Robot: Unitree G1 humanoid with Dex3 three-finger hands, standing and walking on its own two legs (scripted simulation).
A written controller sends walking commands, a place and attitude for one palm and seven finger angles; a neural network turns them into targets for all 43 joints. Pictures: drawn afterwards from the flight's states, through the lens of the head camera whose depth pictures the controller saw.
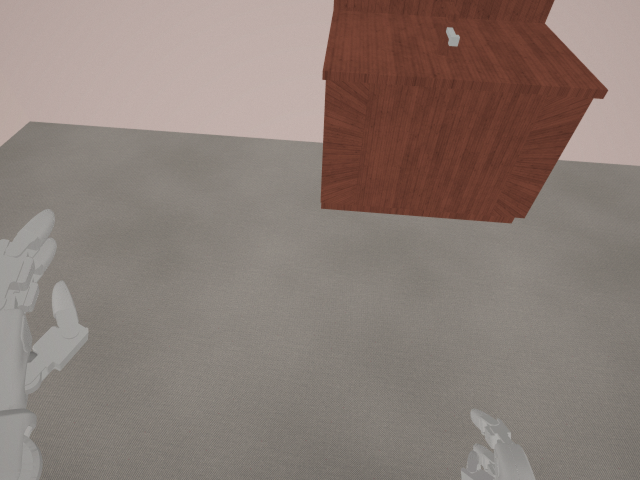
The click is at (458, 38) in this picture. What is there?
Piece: tap's lever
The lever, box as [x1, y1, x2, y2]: [448, 34, 459, 46]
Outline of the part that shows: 450,34 448,44 457,46 459,36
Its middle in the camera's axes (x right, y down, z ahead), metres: +0.44 -0.65 +1.27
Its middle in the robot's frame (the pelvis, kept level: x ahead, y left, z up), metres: +1.41 -0.36 +0.02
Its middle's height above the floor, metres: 0.79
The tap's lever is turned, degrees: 0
